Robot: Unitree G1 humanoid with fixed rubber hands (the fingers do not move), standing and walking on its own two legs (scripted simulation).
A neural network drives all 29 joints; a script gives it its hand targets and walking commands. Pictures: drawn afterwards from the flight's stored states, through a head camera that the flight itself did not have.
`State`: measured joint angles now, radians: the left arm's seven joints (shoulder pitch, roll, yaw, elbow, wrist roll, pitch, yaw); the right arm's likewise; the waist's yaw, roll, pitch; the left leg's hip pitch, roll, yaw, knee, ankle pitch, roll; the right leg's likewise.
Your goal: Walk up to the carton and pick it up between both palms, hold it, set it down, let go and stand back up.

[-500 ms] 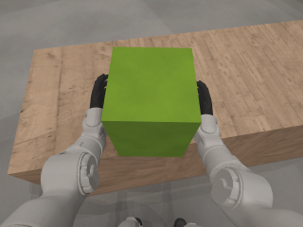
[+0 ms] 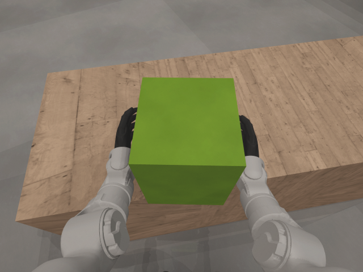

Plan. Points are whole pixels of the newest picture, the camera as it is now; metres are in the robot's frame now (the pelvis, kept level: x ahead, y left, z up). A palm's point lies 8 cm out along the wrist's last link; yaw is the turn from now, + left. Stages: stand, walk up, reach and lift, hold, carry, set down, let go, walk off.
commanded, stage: reach and lift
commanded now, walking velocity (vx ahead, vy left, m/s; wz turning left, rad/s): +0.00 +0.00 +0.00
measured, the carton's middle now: (186, 147) +0.39 +0.04 -0.01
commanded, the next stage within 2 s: none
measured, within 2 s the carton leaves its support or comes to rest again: leaves its support in 1.64 s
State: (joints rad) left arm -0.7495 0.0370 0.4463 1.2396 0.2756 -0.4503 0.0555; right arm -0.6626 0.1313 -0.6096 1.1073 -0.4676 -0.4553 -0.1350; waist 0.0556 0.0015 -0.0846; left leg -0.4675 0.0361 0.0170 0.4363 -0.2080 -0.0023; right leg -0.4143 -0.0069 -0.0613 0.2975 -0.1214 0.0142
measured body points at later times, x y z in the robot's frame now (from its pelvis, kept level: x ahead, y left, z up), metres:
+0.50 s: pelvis +0.00 +0.00 +0.00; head +0.08 +0.02 +0.44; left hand +0.40 +0.18 +0.01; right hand +0.40 -0.11 +0.00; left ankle -0.01 +0.11 -0.74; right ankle +0.00 -0.13 -0.74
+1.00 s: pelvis -0.01 +0.00 +0.00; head +0.08 +0.01 +0.44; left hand +0.39 +0.18 +0.02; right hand +0.39 -0.11 +0.01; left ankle -0.01 +0.11 -0.74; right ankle +0.00 -0.13 -0.74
